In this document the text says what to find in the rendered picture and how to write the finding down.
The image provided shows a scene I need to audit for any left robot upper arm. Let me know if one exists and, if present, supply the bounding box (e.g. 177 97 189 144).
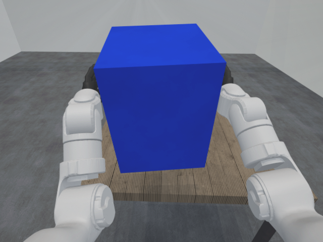
23 183 115 242

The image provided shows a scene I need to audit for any carton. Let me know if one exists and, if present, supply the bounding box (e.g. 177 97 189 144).
93 24 227 173

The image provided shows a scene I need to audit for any table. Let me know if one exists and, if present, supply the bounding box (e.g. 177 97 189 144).
81 111 318 242

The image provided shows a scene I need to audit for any robot left hand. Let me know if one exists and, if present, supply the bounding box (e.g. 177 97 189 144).
82 64 102 103

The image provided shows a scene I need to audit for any robot right hand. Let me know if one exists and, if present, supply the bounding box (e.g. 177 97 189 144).
222 65 233 85

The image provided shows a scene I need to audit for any right robot forearm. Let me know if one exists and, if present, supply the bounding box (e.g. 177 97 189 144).
217 83 314 205

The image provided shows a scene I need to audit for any left robot forearm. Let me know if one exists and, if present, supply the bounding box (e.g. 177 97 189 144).
54 89 105 223

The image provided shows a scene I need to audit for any right robot upper arm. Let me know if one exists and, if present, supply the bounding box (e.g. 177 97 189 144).
246 167 323 242

